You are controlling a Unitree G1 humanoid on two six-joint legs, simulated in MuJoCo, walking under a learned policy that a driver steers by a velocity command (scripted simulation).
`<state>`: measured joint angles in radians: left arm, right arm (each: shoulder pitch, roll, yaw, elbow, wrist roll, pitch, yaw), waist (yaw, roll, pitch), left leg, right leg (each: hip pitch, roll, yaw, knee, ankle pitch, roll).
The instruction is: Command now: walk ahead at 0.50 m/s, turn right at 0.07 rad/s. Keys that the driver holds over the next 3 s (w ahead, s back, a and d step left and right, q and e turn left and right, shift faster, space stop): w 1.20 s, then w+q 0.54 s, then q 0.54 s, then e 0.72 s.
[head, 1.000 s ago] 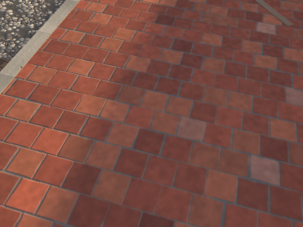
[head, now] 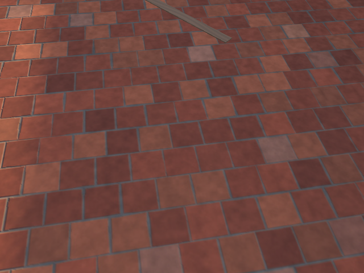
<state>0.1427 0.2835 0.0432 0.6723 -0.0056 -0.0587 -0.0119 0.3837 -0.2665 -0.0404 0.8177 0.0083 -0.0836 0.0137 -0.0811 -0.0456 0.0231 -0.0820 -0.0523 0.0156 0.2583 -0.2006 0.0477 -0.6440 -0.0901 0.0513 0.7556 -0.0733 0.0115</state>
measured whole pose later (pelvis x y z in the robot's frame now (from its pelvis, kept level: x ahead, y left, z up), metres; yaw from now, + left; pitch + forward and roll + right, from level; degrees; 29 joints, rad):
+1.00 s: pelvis +0.56 +0.00 +0.00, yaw +0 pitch +1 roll +1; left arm 0.17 0.30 0.05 0.79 0.00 -0.06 0.00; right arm 0.33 -0.27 -0.04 0.85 0.00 -0.08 0.02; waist -0.05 -0.04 0.02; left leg -0.12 -0.07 0.05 0.26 -0.16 0.07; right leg -0.66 -0.13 0.05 0.90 -0.11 0.01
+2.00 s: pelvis +1.07 +0.04 -0.01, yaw +24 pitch +2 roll -1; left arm 0.09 0.31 0.07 0.78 0.01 -0.06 0.02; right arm 0.21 -0.30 -0.08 0.71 0.00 -0.03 0.02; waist -0.02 -0.02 0.09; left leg -0.32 -0.10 -0.03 0.43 -0.13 0.11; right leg -0.58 -0.07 0.07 1.12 -0.39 0.06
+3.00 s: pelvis +1.21 +0.03 -0.02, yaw +19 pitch +1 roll +0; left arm 0.13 0.32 0.08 0.69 -0.01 0.05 -0.02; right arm 0.16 -0.32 -0.08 0.77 0.00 0.01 -0.03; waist -0.01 0.03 0.07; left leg -0.27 0.10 0.06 0.71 -0.45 -0.05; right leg -0.31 0.02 -0.03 0.58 -0.28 -0.03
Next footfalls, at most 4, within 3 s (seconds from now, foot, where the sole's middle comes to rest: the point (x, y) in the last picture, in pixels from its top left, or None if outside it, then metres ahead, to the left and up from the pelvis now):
0.18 right None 0.28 -0.15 -0.78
0.72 left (148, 247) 0.58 0.09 -0.78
1.26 right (203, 178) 0.88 -0.15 -0.78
1.80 left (138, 135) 1.13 0.12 -0.78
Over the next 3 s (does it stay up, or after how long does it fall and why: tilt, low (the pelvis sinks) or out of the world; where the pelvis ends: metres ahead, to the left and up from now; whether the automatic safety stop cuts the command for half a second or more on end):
stays up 1.21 0.03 -0.02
